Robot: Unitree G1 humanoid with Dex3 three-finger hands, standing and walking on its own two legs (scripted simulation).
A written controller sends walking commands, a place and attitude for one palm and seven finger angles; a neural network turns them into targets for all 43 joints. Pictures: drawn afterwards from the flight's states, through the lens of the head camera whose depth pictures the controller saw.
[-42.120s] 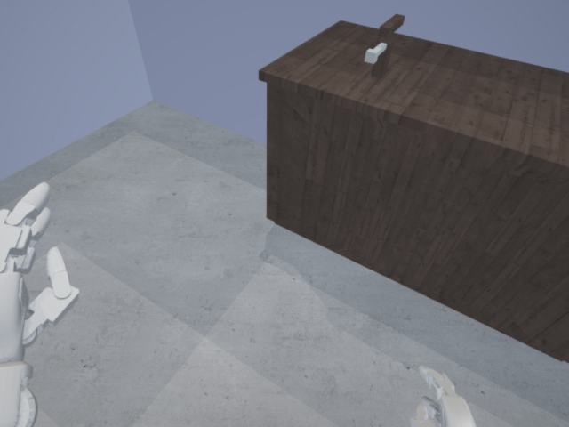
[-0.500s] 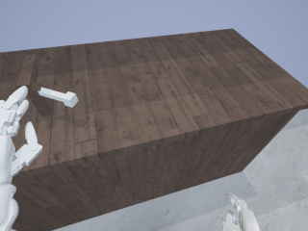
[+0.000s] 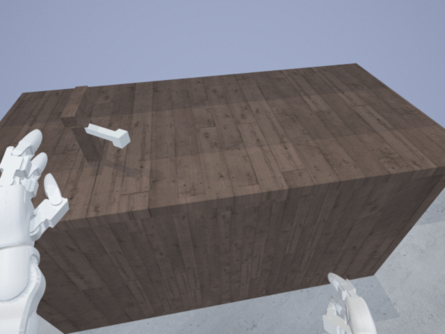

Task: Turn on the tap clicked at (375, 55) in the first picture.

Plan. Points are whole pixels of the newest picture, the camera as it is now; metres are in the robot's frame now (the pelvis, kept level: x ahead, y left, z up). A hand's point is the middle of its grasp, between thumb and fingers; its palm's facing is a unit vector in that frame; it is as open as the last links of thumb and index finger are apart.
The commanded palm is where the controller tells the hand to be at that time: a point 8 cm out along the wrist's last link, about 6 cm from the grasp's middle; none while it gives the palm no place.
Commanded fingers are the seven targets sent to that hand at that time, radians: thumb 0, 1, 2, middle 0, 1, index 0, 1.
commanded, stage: turn the palm inward beside the body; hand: left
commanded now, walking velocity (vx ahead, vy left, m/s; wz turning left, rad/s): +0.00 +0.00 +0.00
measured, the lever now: (120, 138) +0.45 +0.30 +0.13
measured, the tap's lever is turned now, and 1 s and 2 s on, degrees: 55 55 55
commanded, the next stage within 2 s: reach beside the lever's end, fingers flat in 1.68 s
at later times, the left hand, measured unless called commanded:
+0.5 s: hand (82, 203) +0.23 +0.25 +0.17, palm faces +0.46 -0.86 -0.23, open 7.4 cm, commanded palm +0.18 +0.29 +0.19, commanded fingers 0.00 0.90 0.90 -0.20 -0.30 -0.20 -0.30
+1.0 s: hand (74, 215) +0.21 +0.24 +0.18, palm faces +0.48 -0.86 -0.15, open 7.4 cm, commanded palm +0.15 +0.28 +0.19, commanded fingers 0.00 0.90 0.90 -0.20 -0.30 -0.20 -0.30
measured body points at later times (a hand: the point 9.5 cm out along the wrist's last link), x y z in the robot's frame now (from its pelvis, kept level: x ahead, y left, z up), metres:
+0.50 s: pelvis +0.04 +0.00 +0.00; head +0.02 -0.02 +0.45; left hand +0.20 +0.29 +0.19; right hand +0.24 -0.23 -0.07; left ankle +0.04 +0.14 -0.73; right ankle +0.03 -0.08 -0.73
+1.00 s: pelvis +0.02 +0.01 +0.00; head -0.02 -0.02 +0.45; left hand +0.18 +0.29 +0.19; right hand +0.24 -0.19 -0.06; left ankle +0.04 +0.14 -0.73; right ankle +0.03 -0.08 -0.73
